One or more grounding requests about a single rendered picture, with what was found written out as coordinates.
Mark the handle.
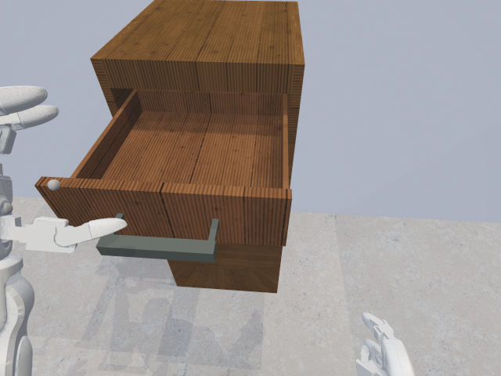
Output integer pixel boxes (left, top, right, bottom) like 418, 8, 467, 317
96, 213, 219, 262

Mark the robot left forearm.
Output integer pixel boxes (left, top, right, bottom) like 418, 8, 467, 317
0, 254, 34, 376

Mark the robot right hand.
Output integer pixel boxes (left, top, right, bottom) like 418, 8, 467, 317
356, 313, 416, 376

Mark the drawer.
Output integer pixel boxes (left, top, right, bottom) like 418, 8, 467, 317
34, 89, 292, 247

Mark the cabinet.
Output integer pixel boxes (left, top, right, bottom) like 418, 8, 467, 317
90, 0, 305, 293

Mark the robot left hand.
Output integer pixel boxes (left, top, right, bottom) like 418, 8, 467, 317
0, 86, 128, 260

